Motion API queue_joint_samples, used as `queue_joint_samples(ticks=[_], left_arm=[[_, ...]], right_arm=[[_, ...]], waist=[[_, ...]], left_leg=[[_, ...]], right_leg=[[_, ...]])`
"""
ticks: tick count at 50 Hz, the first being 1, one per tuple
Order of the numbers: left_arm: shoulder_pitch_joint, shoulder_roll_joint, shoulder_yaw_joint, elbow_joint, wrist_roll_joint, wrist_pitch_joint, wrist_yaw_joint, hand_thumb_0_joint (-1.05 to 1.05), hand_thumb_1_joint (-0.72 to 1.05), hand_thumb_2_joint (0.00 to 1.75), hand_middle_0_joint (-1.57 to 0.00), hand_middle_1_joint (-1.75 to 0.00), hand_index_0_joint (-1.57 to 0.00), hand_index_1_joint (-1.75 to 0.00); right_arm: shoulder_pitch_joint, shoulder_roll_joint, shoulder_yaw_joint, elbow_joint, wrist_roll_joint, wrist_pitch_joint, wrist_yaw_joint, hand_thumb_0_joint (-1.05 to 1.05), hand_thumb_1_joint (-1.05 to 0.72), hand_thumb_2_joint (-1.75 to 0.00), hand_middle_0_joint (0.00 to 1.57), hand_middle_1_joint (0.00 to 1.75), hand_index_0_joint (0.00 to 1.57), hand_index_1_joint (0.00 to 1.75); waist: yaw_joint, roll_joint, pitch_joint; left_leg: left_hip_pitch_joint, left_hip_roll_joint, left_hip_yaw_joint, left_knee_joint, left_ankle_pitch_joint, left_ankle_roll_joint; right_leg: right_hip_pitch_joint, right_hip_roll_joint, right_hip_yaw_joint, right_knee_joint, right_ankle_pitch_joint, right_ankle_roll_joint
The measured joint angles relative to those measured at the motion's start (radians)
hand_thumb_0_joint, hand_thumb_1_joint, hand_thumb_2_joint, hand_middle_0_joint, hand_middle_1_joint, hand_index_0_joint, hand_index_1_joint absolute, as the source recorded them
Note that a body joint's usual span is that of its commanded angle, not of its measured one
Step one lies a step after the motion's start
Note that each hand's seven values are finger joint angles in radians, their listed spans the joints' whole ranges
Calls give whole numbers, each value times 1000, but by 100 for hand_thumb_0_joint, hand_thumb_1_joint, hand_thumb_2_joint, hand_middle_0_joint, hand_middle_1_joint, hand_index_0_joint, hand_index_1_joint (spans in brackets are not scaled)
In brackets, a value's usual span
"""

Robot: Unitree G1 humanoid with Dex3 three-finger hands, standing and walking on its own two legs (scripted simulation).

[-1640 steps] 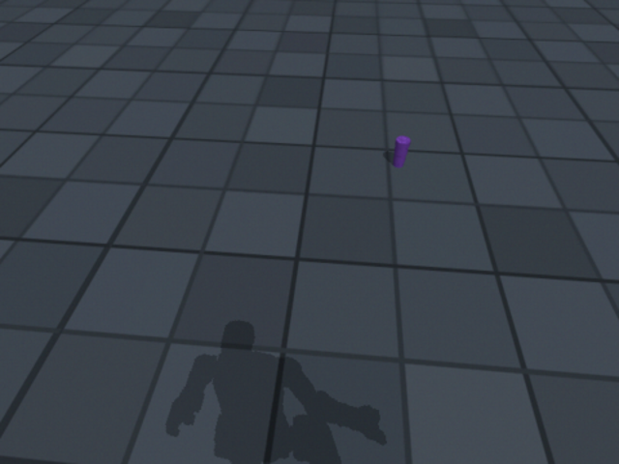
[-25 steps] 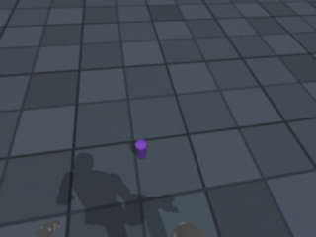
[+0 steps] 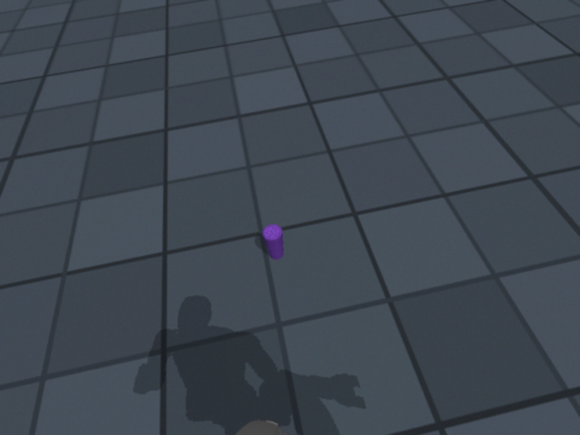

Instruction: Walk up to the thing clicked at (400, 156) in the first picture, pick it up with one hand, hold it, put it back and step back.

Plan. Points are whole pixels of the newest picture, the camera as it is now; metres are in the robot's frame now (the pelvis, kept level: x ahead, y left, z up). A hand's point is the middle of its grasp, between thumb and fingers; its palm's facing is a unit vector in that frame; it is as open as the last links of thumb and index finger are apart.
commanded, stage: step back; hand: left
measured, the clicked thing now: (274, 243) +0.85 +0.17 -0.69
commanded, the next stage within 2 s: stand in 1.42 s
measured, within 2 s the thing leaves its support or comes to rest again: neither
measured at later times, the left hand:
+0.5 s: hand out of the picture -0.10 +0.25 -0.16, palm faces -0.02 -0.93 -0.38, open 7.4 cm
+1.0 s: hand out of the picture -0.07 +0.26 -0.14, palm faces +0.01 -0.92 -0.39, open 7.4 cm
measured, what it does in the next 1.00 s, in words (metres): walks backwards: left foot, then right foot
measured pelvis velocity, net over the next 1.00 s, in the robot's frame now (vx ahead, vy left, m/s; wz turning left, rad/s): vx -0.16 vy -0.02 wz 0.01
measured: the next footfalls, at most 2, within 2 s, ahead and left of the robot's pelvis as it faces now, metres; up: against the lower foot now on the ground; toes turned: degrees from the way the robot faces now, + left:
left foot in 0.10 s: -0.03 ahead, +0.12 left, +0.00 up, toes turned +1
right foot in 0.46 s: -0.09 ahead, -0.14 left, +0.00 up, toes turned -1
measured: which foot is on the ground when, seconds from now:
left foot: up 0.00-0.08, down 0.10-0.50, up 0.52-0.72, down 0.74-1.00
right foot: down 0.00-0.14, up 0.16-0.44, down 0.46-1.00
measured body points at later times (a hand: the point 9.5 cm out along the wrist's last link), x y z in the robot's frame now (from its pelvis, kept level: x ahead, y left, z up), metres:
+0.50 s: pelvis -0.16 -0.02 -0.01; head -0.13 -0.02 +0.44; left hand -0.10 +0.30 -0.13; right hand -0.03 -0.34 -0.11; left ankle -0.07 +0.12 -0.73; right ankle -0.19 -0.14 -0.73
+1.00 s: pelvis -0.16 -0.02 +0.00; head -0.14 -0.02 +0.45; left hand -0.07 +0.30 -0.11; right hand -0.11 -0.33 -0.13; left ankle -0.16 +0.12 -0.73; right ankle -0.13 -0.14 -0.73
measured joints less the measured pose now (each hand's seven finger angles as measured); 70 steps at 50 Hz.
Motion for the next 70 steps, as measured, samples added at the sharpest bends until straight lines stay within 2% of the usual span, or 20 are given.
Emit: queue_joint_samples(ticks=[3, 5, 7, 8, 11, 15, 18, 22, 25, 27, 29, 35, 40, 45, 49, 52, 57, 61, 65, 70], left_arm=[[-53, 13, 1, -45, -2, -6, 11, 1, 90, 90, -21, -30, -21, -30], [-89, 26, -1, -69, -10, -2, 13, 1, 90, 90, -21, -30, -21, -30], [-126, 50, 3, -72, -19, 10, 15, 1, 90, 90, -21, -30, -21, -30], [-130, 50, 4, -68, -25, 17, 17, 1, 90, 90, -21, -30, -21, -30], [-120, 30, -7, -37, -30, 36, 17, 1, 91, 90, -21, -30, -21, -30], [-85, 26, -10, -21, -40, 32, 4, 1, 90, 90, -21, -30, -21, -30], [-52, 29, -6, 0, -33, 12, -4, 1, 90, 90, -21, -30, -21, -30], [-1, 40, -10, 56, -28, -17, -14, 1, 90, 90, -21, -30, -21, -30], [7, 1, -9, 123, -13, -38, -13, 1, 91, 90, -21, -30, -21, -30], [44, -5, -14, 133, -2, -42, -18, 1, 90, 90, -21, -30, -21, -30], [70, -6, -15, 144, 2, -41, -17, 1, 90, 90, -21, -30, -21, -30], [59, -10, -14, 142, 0, -62, -21, 1, 90, 90, -21, -30, -21, -30], [19, 26, -9, 125, -15, -50, -18, 1, 90, 90, -21, -30, -21, -30], [-2, 41, -10, 143, -24, -42, -23, 1, 90, 90, -21, -30, -21, -30], [-29, 46, -5, 137, -29, -61, -28, 1, 91, 90, -21, -30, -21, -30], [-57, 26, -5, 144, -24, -81, -16, 1, 91, 90, -21, -30, -21, -30], [-68, -11, -24, 148, -13, -81, -14, 1, 90, 90, -21, -30, -21, -30], [-81, -27, -36, 152, -15, -87, -15, 1, 90, 90, -21, -30, -21, -30], [-109, -15, -36, 160, -29, -74, -12, 1, 90, 90, -21, -30, -21, -30], [-123, 0, -36, 189, -44, -60, -5, 1, 90, 90, -21, -30, -21, -30]], right_arm=[[16, 8, 3, 12, -7, -4, -3, 1, -90, -90, 20, 30, 20, 30], [22, 20, 6, 14, -12, -12, 0, 1, -90, -90, 20, 30, 20, 30], [3, 61, 6, 27, -22, -17, 2, 1, -90, -90, 20, 30, 20, 30], [0, 73, 11, 25, -27, -16, 8, 1, -90, -90, 20, 30, 20, 30], [-3, 76, 24, 10, -33, -16, 20, 1, -90, -90, 20, 30, 21, 30], [-28, 76, 26, -5, -35, -20, 12, 1, -90, -90, 20, 30, 21, 30], [-60, 66, 17, -23, -32, -31, 14, 1, -90, -90, 20, 30, 21, 30], [-103, 49, 10, -48, -38, -36, 26, 1, -90, -90, 20, 30, 21, 30], [-107, 15, -5, -35, -34, -23, 27, 1, -90, -90, 20, 30, 21, 30], [-73, 19, -8, -4, -28, -11, 24, 1, -90, -90, 20, 30, 21, 30], [-47, 20, -6, 28, -19, -10, 31, 1, -90, -90, 20, 30, 21, 30], [26, 10, -3, 87, -18, -31, 38, 1, -90, -90, 20, 30, 20, 30], [36, 62, -2, 123, -28, -62, 41, 1, -90, -90, 20, 30, 20, 30], [52, 85, 2, 106, -36, -81, 50, 1, -90, -90, 20, 30, 21, 30], [50, 72, 2, 98, -33, -80, 46, 1, -90, -90, 20, 30, 21, 30], [35, 47, 3, 105, -15, -57, 35, 1, -90, -90, 20, 30, 21, 30], [19, 39, 9, 120, -7, -41, 19, 1, -90, -90, 20, 30, 20, 30], [5, 30, 11, 129, -10, -55, 21, 1, -90, -90, 20, 30, 20, 30], [-16, 45, 7, 148, -20, -70, 19, 1, -90, -90, 20, 30, 20, 30], [-55, 77, 25, 172, -15, -65, 26, 1, -90, -90, 20, 30, 20, 30]], waist=[[-15, -1, 30], [-24, -15, 48], [-8, -97, 89], [2, -115, 93], [-31, -75, 64], [-15, -73, 21], [-3, -73, 11], [8, -74, -8], [-13, 24, 2], [10, 19, -47], [34, -2, -74], [16, 20, -86], [20, -55, -46], [-12, -52, -66], [-31, -47, -58], [-35, -7, -44], [-12, -7, -69], [-6, -2, -71], [-9, -29, -46], [1, -40, -47]], left_leg=[[97, 45, 46, -189, -31, -2], [175, 69, 84, -384, 45, 8], [205, 27, 125, -441, 100, 34], [202, 25, 139, -439, 109, 42], [171, 76, 103, -432, 136, 51], [144, 113, 113, -495, 205, 44], [118, 129, 130, -503, 234, 42], [69, 149, 172, -453, 233, 38], [41, 192, 112, -375, 180, 42], [26, 146, 73, -326, 61, 30], [34, 104, 58, -268, 38, 21], [122, 99, 60, -365, 34, 12], [213, 58, 123, -542, 198, 22], [222, 91, 112, -552, 181, 42], [225, 109, 100, -540, 171, 14], [201, 138, 70, -452, 123, 4], [132, 93, 56, -280, -36, 23], [138, 111, 80, -346, 14, 25], [199, 106, 117, -518, 191, 14], [203, 120, 125, -506, 154, 13]], right_leg=[[-43, -7, -38, 26, 18, 5], [-80, -18, -59, 71, 16, 11], [-106, -58, -19, 123, 18, 7], [-121, -43, 11, 159, -53, -2], [-158, 77, 62, 396, -259, -7], [-155, 140, 120, 596, -222, -8], [-64, 105, 103, 473, -209, 12], [97, 40, 51, 112, -219, 14], [166, 89, -8, -8, -110, 1], [145, 77, 3, 7, -117, -16], [134, 50, 29, 9, -117, -24], [126, 18, -12, -26, -83, 6], [91, -35, 8, 67, -119, 7], [14, 9, -18, 214, -256, -27], [24, 8, -38, 78, -170, -25], [70, 36, -69, -36, 12, -16], [84, 19, -70, -37, -23, -20], [94, 5, -79, -44, -34, -9], [87, -25, -83, 15, -78, 11], [113, -10, -76, -36, -60, 22]])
